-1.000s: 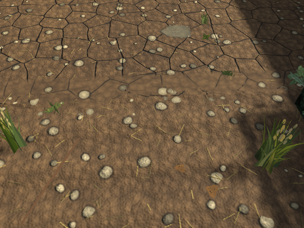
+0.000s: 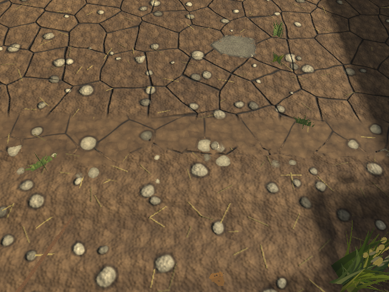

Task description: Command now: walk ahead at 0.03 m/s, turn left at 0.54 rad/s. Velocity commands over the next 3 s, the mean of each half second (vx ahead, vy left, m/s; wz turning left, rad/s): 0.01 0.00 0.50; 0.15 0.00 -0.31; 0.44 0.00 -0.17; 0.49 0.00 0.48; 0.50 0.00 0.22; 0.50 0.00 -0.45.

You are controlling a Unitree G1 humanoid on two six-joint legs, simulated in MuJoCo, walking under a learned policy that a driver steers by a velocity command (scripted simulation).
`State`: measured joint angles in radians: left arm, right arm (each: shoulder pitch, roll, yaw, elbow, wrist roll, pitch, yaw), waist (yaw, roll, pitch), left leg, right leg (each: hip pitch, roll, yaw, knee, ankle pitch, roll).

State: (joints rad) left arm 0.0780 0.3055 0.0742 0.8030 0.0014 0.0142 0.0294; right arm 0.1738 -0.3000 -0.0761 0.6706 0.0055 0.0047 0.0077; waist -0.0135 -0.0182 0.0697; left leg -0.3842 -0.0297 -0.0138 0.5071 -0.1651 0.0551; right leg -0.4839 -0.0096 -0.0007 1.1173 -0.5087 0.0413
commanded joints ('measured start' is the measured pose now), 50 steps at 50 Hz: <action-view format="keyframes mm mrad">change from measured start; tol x16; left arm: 1 32 90 27 -52 2 1 13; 50 102 91 5 -124 -26 -24 -77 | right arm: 1 -26 -150 -38 -79 0 -5 -19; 50 44 -190 -52 20 28 -62 -10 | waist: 1 33 127 -191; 15 35 192 -181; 18 -7 -287 -124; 21 -32 -92 -102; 32 22 -172 -99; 36 -23 258 -168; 50 30 130 -25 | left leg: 1 193 225 -285 -175 346 185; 16 101 114 -459 -80 42 86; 18 -225 -135 -141 300 -424 -29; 22 -186 -74 -194 690 -296 -112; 29 59 -17 -15 94 -264 -162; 32 205 -17 -26 -180 -17 -102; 34 429 157 -123 -82 327 -21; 39 371 372 -350 -315 -274 167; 50 145 297 -3 -227 -211 75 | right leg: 1 -71 -5 62 -1 93 16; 16 299 14 80 -751 319 -28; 18 363 -365 492 -857 525 -263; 26 324 -145 187 -785 603 -217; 32 339 -158 340 -714 707 -210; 34 164 -88 266 -600 534 -127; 36 -23 53 33 -373 12 -37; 38 -178 -15 66 -74 -63 -33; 42 -235 -60 46 -149 126 -23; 50 223 1 -113 -514 241 -78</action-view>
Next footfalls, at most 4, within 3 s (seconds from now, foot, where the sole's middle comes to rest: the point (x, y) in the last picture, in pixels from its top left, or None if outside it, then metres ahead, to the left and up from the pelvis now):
0.34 right None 0.08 -0.15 -0.77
0.66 left None -0.01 0.09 -0.77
1.04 right None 0.13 -0.18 -0.77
1.58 left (197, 267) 0.50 -0.02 -0.77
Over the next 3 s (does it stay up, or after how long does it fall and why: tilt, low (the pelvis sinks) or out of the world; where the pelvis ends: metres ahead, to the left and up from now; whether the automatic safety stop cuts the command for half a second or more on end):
stays up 1.07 0.00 -0.02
